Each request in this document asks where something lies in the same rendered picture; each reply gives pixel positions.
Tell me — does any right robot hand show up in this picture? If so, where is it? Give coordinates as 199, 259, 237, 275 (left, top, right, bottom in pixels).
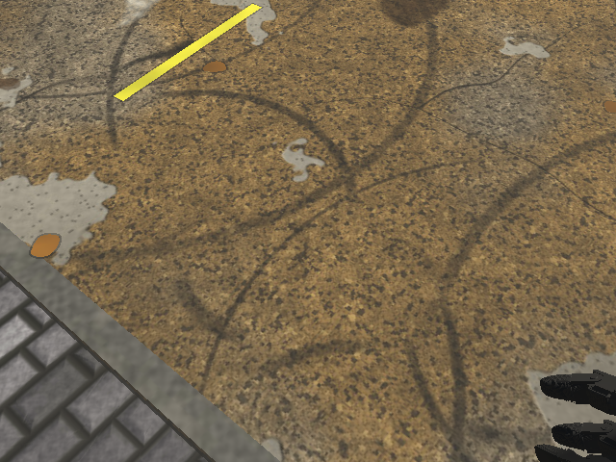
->
534, 370, 616, 462

